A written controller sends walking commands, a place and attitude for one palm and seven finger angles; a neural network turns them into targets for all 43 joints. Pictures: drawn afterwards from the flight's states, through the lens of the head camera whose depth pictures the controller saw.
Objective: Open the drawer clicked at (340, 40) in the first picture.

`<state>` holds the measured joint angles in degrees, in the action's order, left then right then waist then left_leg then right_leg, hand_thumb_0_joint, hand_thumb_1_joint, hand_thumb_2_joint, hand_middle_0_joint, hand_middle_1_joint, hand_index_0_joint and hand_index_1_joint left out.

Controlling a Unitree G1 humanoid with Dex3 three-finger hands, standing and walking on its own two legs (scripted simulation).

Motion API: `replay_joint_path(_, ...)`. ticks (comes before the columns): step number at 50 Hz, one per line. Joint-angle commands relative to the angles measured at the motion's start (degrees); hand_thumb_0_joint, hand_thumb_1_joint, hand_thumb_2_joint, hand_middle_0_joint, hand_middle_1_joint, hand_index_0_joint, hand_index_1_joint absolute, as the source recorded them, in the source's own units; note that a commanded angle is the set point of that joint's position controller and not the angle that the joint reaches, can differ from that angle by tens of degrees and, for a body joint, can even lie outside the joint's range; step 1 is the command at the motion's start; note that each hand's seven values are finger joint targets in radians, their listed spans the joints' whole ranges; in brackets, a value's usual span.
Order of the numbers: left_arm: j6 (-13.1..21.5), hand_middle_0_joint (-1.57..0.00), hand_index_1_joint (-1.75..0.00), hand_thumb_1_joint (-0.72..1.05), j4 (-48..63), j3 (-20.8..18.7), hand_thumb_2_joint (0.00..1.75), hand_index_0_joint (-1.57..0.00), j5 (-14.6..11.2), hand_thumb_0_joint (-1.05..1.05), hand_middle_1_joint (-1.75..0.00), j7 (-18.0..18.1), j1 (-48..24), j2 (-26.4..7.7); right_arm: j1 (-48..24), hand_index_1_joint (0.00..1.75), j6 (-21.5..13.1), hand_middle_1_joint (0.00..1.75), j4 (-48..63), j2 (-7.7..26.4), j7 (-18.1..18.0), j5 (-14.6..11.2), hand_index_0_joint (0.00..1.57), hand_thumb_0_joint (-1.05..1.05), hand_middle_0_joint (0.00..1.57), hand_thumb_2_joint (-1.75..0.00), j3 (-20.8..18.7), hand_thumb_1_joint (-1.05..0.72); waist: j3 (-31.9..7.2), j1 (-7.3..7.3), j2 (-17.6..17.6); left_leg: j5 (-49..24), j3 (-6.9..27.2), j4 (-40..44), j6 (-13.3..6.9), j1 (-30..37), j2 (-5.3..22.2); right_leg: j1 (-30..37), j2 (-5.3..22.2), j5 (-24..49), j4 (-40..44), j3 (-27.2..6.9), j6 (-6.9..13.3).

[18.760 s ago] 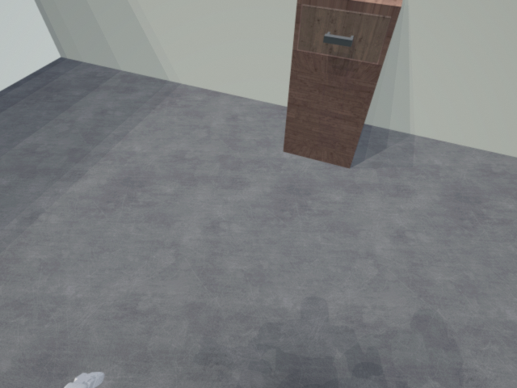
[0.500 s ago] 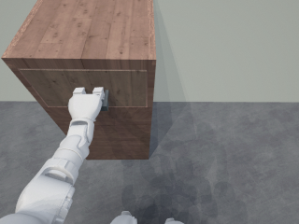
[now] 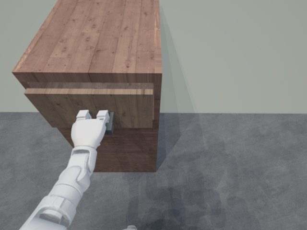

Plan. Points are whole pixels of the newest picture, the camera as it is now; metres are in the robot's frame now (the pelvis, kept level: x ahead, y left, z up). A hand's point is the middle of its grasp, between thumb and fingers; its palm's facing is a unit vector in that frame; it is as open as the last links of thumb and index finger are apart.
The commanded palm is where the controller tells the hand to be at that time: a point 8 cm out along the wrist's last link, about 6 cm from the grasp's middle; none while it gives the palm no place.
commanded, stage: pull the drawer open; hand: left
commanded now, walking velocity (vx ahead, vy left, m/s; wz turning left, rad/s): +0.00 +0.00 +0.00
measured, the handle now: (94, 122) +0.43 +0.19 -0.01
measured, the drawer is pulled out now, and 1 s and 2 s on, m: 0.04 0.17 0.29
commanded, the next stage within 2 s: none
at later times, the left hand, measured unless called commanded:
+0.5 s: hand (91, 159) +0.31 +0.18 -0.03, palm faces -0.02 -0.08 -1.00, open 5.8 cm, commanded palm +0.28 +0.18 +0.03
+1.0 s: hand (87, 184) +0.25 +0.18 -0.03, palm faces -0.01 -0.10 -0.99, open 5.9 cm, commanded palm +0.21 +0.17 +0.03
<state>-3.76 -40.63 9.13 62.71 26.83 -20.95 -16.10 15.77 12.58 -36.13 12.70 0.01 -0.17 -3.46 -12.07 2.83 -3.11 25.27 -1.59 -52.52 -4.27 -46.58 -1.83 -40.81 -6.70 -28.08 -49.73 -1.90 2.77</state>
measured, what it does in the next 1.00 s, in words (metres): stands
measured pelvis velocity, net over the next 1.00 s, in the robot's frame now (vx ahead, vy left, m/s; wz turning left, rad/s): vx -0.01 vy -0.01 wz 0.02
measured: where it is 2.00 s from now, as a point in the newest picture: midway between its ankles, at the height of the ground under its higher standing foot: outside the picture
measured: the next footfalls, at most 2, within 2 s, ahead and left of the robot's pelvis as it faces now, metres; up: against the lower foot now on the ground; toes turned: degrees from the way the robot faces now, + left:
none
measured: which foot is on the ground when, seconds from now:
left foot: down 0.00-1.00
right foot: down 0.00-1.00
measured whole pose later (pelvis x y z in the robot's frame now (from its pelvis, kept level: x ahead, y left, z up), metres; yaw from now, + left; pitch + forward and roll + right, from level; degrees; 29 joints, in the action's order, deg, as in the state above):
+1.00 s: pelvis -0.01 -0.01 +0.00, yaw +1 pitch +14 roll -1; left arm -5.4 -15.2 13.0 62.9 28.1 6.9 -15.3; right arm 9.8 10.9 -31.8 13.1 1.5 0.6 -2.0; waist -10.9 -0.4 -3.9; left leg 25.8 -1.5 -54.6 -3.8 -42.8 -2.6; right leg -37.6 -6.0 -29.7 -53.5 -1.4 3.3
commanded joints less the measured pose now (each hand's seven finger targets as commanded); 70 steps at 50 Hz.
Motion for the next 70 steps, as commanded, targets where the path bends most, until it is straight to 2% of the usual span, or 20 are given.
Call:
replay_joint_path(1, -0.68, -0.40, -1.35, 0.90, 13.02, -2.11, 0.90, -0.40, -0.79, 0.00, -1.35, 2.10, -9.05, -5.27, 0.17, 0.30, -1.50, 0.30, 6.70, 7.80, -0.10, 0.33, 0.20, 0.00, 0.20, -0.90, -2.63, -0.90, -18.65, -0.63, 1.86, -33.59, 3.41, 3.04, 1.50, 22.31, 1.54, 4.61, 1.62, 30.73, 4.45, 0.80, -0.03)
replay_joint_path(4, -0.88, -0.40, -1.35, 0.90, 14.14, -2.62, 0.90, -0.40, -0.64, 0.00, -1.35, 2.19, -8.69, -5.93, -0.73, 0.30, -1.68, 0.30, 6.82, 7.76, -0.25, 0.35, 0.20, 0.00, 0.20, -0.90, -2.50, -0.90, -17.99, -0.59, 2.09, -32.96, 3.68, 3.00, 1.49, 22.91, 1.68, 3.74, 1.64, 29.52, 4.31, 0.81, 0.01)
replay_joint_path(6, -1.16, -0.40, -1.35, 0.90, 15.46, -0.71, 0.90, -0.40, -0.75, 0.00, -1.35, 2.14, -7.49, -3.72, -1.48, 0.30, -1.84, 0.30, 7.46, 7.45, -0.09, 0.34, 0.20, 0.00, 0.20, -0.90, -2.36, -0.90, -17.45, -0.48, 1.97, -32.15, 3.69, 3.09, 1.50, 22.83, 1.49, 3.74, 1.73, 28.98, 4.45, 1.10, 0.02)
replay_joint_path(12, -0.77, -0.40, -1.35, 0.90, 19.46, -1.81, 0.90, -0.40, -0.67, 0.00, -1.35, 2.11, -2.14, -4.90, -3.55, 0.30, -2.34, 0.30, 8.61, 7.27, -0.08, 0.48, 0.20, 0.00, 0.20, -0.90, -1.95, -0.90, -18.10, -1.75, 2.26, -33.45, 4.00, 2.74, 1.57, 22.72, 1.23, 5.18, 1.87, 30.32, 3.64, 0.48, 0.15)
replay_joint_path(14, -0.98, -0.40, -1.35, 0.90, 20.75, 0.70, 0.90, -0.40, -0.43, 0.00, -1.35, 2.16, -1.99, -2.48, -4.16, 0.30, -2.40, 0.30, 8.82, 7.01, 0.27, 0.41, 0.20, 0.00, 0.20, -0.90, -1.88, -0.90, -16.49, -1.27, 0.79, -32.35, 4.24, 2.88, 1.60, 23.66, 1.51, 3.10, 1.90, 27.93, 3.89, 1.02, 0.16)
replay_joint_path(22, -1.15, -0.40, -1.35, 0.90, 22.18, -1.65, 0.90, -0.40, -0.24, 0.00, -1.35, 2.47, 0.61, -5.21, -6.01, 0.30, -2.70, 0.30, 9.43, 7.07, -0.39, 0.48, 0.20, 0.00, 0.20, -0.90, -1.35, -0.90, -15.86, -2.27, 2.25, -25.85, 3.59, 3.25, 1.60, 19.98, 0.45, 5.20, 1.96, 26.80, 3.67, -0.03, 0.54)
replay_joint_path(27, -1.10, -0.40, -1.35, 0.90, 24.19, -2.27, 0.90, -0.40, -1.01, 0.00, -1.35, 2.26, 6.51, -5.55, -6.87, 0.30, -2.98, 0.30, 10.32, 6.96, -0.33, 0.35, 0.20, 0.00, 0.20, -0.90, -1.09, -0.90, -15.71, -3.09, 3.56, -25.13, 3.50, 3.61, 1.54, 19.42, 0.27, 6.79, 1.95, 27.24, 3.89, -0.48, 0.53)
replay_joint_path(30, -1.13, -0.40, -1.35, 0.90, 26.34, -0.38, 0.90, -0.40, -1.17, 0.00, -1.35, 2.34, 8.54, -3.73, -6.89, 0.30, -3.29, 0.30, 10.80, 6.86, -0.12, 0.40, 0.20, 0.00, 0.20, -0.90, -1.28, -0.90, -13.50, -2.51, 3.45, -24.03, 3.47, 3.82, 1.34, 19.64, 0.38, 6.11, 2.04, 25.96, 4.35, -0.25, 0.54)
replay_joint_path(32, -0.89, -0.40, -1.35, 0.90, 28.30, -1.76, 0.90, -0.40, -0.94, 0.00, -1.35, 2.66, 11.17, -5.08, -7.96, 0.30, -3.35, 0.30, 11.16, 6.88, 0.03, 0.54, 0.20, 0.00, 0.20, -0.90, -1.09, -0.90, -15.06, -3.43, 2.19, -25.98, 3.74, 3.83, 1.59, 20.57, 0.48, 6.35, 1.93, 26.58, 3.82, -0.46, 0.73)
replay_joint_path(35, -1.08, -0.40, -1.35, 0.90, 29.80, -0.07, 0.90, -0.40, -1.08, 0.00, -1.35, 2.82, 14.70, -3.16, -7.78, 0.30, -3.64, 0.30, 11.46, 6.78, 0.43, 0.61, 0.20, 0.00, 0.20, -0.90, -1.25, -0.90, -12.90, -2.83, 3.55, -25.17, 3.78, 3.68, 1.45, 20.41, 0.61, 5.79, 2.02, 26.19, 4.02, -0.21, 0.60)
replay_joint_path(38, -0.86, -0.40, -1.35, 0.90, 32.98, -0.04, 0.90, -0.40, -0.86, 0.00, -1.35, 3.39, 17.77, -3.27, -8.41, 0.30, -3.80, 0.30, 12.02, 6.68, 0.83, 0.74, 0.20, 0.00, 0.20, -0.90, -1.18, -0.90, -13.18, -3.50, 1.09, -26.33, 4.24, 3.60, 1.65, 21.61, 0.69, 5.11, 1.99, 25.62, 3.47, -0.51, 0.87)
replay_joint_path(41, -0.88, -0.40, -1.35, 0.90, 34.11, -0.77, 0.90, -0.40, -0.54, 0.00, -1.35, 3.76, 17.74, -4.24, -9.39, 0.30, -3.81, 0.30, 11.96, 6.74, 0.99, 0.89, 0.20, 0.00, 0.20, -0.90, -1.00, -0.90, -12.98, -3.30, 3.09, -24.52, 4.14, 3.29, 1.60, 20.77, 0.61, 4.59, 1.96, 24.92, 3.35, -0.59, 0.73)
replay_joint_path(48, -1.03, -0.40, -1.35, 0.90, 38.72, 2.36, 0.90, -0.40, -0.51, 0.00, -1.35, 4.25, 22.25, -1.38, -10.57, 0.30, -4.07, 0.30, 13.03, 6.48, 1.51, 1.11, 0.20, 0.00, 0.20, -0.90, -0.85, -0.90, -11.71, -3.20, 1.65, -23.50, 4.88, 3.07, 1.63, 21.46, 0.79, 3.06, 2.17, 22.12, 2.77, 0.07, 0.89)
replay_joint_path(54, -0.46, -0.40, -1.35, 0.90, 41.34, 1.67, 0.90, -0.40, 0.02, 0.00, -1.35, 4.14, 25.47, -2.49, -12.47, 0.30, -4.13, 0.30, 13.86, 6.09, 1.73, 1.30, 0.20, 0.00, 0.20, -0.90, -0.30, -0.90, -11.51, -3.95, 2.89, -22.27, 4.82, 2.61, 1.72, 21.08, 0.49, 2.57, 2.18, 21.88, 2.43, -0.66, 0.91)
replay_joint_path(58, -0.28, -0.40, -1.35, 0.90, 42.58, 3.60, 0.90, -0.40, -0.06, 0.00, -1.35, 3.89, 28.54, -0.71, -12.64, 0.30, -4.26, 0.30, 14.77, 5.86, 2.03, 1.32, 0.20, 0.00, 0.20, -0.90, -0.13, -0.90, -9.55, -3.75, 2.91, -21.12, 5.13, 2.49, 1.57, 20.56, 0.38, 2.03, 2.30, 20.44, 2.44, -0.28, 1.00)
replay_joint_path(62, 0.57, -0.40, -1.35, 0.90, 45.25, 1.42, 0.90, -0.40, 0.15, 0.00, -1.35, 3.97, 29.81, -3.01, -13.49, 0.30, -4.34, 0.30, 15.37, 5.78, 2.14, 1.64, 0.20, 0.00, 0.20, -0.90, 0.20, -0.90, -11.45, -4.48, 3.06, -20.66, 4.83, 1.85, 1.60, 20.19, 0.06, 2.51, 2.21, 20.82, 1.99, -1.23, 1.17)
replay_joint_path(67, 1.42, -0.40, -1.35, 0.90, 46.16, 0.84, 0.90, -0.40, 0.15, 0.00, -1.35, 3.99, 34.07, -3.44, -13.85, 0.30, -4.43, 0.30, 16.02, 5.62, 2.48, 1.77, 0.20, 0.00, 0.20, -0.90, 0.63, -0.90, -9.83, -4.76, 3.45, -19.63, 4.93, 1.40, 1.72, 18.56, -0.17, 1.86, 2.21, 20.32, 1.41, -1.37, 1.24)
replay_joint_path(68, 1.54, -0.40, -1.35, 0.90, 46.98, 2.81, 0.90, -0.40, 0.03, 0.00, -1.35, 3.91, 35.36, -1.51, -13.70, 0.30, -4.55, 0.30, 16.15, 5.52, 2.60, 1.69, 0.20, 0.00, 0.20, -0.90, 0.46, -0.90, -9.39, -4.52, 2.98, -19.75, 4.80, 1.28, 1.46, 18.99, -0.14, 1.76, 2.43, 20.56, 1.63, -1.07, 1.12)
replay_joint_path(69, 1.87, -0.40, -1.35, 0.90, 47.48, 0.93, 0.90, -0.40, 0.31, 0.00, -1.35, 4.12, 36.72, -3.26, -13.80, 0.30, -4.59, 0.30, 16.40, 5.46, 2.74, 1.70, 0.20, 0.00, 0.20, -0.90, 0.58, -0.90, -10.22, -5.49, 2.33, -20.16, 4.59, 1.03, 1.67, 19.07, -0.26, 1.55, 2.28, 20.49, 1.25, -1.56, 1.23)
replay_joint_path(70, 1.80, -0.40, -1.35, 0.90, 47.85, 2.43, 0.90, -0.40, -0.06, 0.00, -1.35, 4.01, 37.89, -1.92, -13.60, 0.30, -4.70, 0.30, 16.54, 5.53, 2.77, 1.70, 0.20, 0.00, 0.20, -0.90, 0.51, -0.90, -9.50, -4.81, 2.13, -20.02, 4.73, 1.02, 1.50, 18.93, -0.18, 1.71, 2.44, 20.54, 1.32, -0.77, 1.16)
